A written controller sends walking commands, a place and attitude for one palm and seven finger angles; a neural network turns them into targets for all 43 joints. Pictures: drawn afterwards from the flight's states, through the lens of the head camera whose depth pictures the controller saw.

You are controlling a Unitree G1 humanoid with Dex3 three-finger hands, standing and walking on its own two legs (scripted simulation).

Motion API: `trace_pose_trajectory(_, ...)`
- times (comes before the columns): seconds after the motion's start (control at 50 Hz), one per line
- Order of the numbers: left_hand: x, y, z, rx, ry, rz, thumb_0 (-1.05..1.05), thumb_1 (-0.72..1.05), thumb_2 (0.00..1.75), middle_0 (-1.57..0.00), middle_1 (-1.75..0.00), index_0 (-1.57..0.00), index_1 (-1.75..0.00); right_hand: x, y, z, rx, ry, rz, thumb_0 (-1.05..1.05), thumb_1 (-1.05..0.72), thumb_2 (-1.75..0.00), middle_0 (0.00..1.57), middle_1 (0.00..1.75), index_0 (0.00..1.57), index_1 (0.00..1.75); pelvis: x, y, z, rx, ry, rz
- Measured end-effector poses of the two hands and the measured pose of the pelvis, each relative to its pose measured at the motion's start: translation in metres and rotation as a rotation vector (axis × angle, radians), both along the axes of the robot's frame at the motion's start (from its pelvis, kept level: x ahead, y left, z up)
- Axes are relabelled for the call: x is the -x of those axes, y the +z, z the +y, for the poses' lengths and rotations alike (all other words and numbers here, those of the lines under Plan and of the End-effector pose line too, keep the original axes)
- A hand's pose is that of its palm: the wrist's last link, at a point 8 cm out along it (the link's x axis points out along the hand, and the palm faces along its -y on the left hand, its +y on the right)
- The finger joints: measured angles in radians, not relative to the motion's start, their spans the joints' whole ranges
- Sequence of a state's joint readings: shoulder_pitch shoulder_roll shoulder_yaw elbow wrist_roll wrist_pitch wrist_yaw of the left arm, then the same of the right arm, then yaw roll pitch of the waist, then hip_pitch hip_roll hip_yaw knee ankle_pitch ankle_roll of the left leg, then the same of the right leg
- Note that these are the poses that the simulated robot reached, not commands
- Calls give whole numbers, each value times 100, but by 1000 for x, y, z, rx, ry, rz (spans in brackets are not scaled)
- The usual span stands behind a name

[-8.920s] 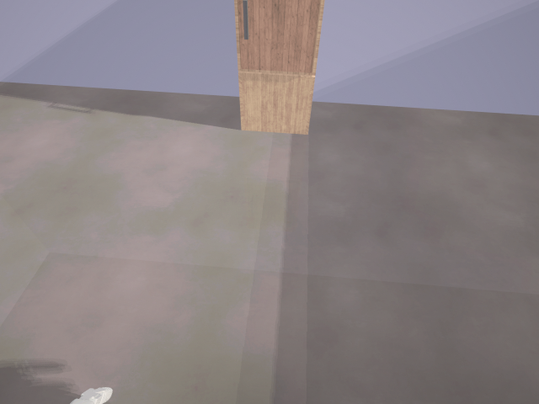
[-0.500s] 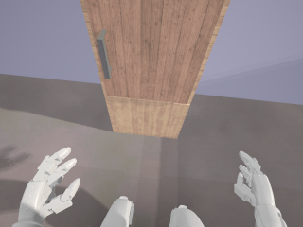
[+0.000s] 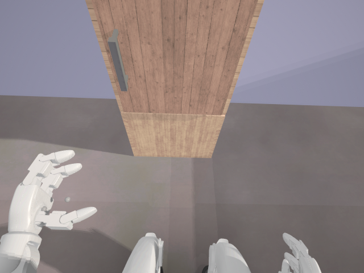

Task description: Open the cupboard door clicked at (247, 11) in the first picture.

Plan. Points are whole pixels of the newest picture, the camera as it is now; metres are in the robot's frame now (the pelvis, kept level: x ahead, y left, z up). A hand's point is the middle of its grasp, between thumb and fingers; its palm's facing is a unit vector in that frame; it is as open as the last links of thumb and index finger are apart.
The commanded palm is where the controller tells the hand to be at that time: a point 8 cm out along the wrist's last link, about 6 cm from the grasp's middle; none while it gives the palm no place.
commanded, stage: raise the hand with hooked fingers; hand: left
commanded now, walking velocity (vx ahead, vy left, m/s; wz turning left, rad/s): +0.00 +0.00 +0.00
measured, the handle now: (120, 62) +0.65 +0.22 +0.03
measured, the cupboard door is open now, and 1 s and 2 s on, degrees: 0 0 0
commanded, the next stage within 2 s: move the hooked fingers beside the handle in 1.12 s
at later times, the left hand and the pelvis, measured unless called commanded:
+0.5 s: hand (58, 181) +0.28 +0.27 +0.03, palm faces +0.00 -1.00 -0.06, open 13.9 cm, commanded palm +0.27 +0.32 +0.04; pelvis +0.01 +0.01 +0.00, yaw +0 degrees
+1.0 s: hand (63, 172) +0.30 +0.27 +0.03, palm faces +0.04 -1.00 -0.05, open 14.0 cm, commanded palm +0.28 +0.31 +0.04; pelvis +0.01 +0.00 +0.00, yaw -1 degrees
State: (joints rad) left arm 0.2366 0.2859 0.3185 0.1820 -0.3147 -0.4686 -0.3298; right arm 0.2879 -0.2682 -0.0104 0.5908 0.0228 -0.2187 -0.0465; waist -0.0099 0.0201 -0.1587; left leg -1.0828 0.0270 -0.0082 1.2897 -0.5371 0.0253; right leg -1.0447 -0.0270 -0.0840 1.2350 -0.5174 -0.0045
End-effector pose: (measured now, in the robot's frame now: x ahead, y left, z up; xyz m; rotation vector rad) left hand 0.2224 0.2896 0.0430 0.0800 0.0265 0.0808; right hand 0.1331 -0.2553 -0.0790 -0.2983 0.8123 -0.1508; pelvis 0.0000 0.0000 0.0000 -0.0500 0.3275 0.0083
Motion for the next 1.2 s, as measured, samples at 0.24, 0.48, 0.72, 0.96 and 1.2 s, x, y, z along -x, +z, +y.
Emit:
trace_pose_trajectory(0.24, -17, 4, 18, 24, -31, -8, -1, -32, 37, -29, -109, -29, -108, -52, 26, 23, 7, 64, -129, 1, -90, -90, 20, 30, 20, 30, -5, 4, 9, 15, 4, 5)
trace_pose_trajectory(0.48, -37, -9, 33, 30, -73, 61, -1, -48, 31, -29, -119, -30, -118, -61, 12, 34, -16, 98, -82, 1, -90, -90, 20, 30, 21, 30, -13, 1, 9, 24, 7, 28)
trace_pose_trajectory(0.72, -59, -3, 45, 25, -53, 57, -1, -50, 30, -30, -120, -30, -120, -35, 2, 9, -1, 35, 7, 1, -90, -90, 20, 30, 21, 30, -15, 0, 3, 16, -2, 47)
trace_pose_trajectory(0.96, -57, -4, 31, 29, -35, 18, -1, -50, 30, -30, -120, -30, -120, -31, 4, -3, 8, 17, 3, 1, -90, -90, 20, 30, 21, 30, -14, 0, -4, 6, -8, 43)
trace_pose_trajectory(1.2, -54, -3, 28, 28, -45, 22, -1, -50, 30, -30, -120, -30, -120, -41, 5, 3, -9, 30, -24, 1, -90, -90, 20, 30, 21, 30, -15, 0, -6, 6, -7, 39)
